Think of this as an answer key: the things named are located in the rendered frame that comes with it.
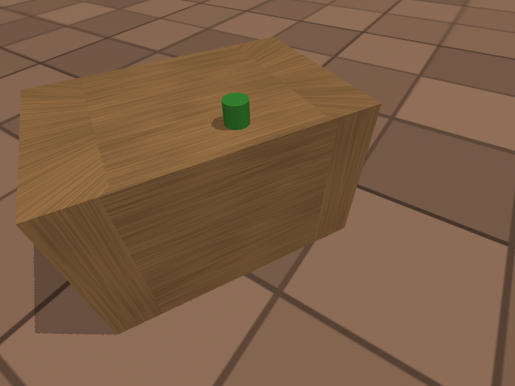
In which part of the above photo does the can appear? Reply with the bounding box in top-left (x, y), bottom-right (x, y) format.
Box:
top-left (221, 92), bottom-right (250, 130)

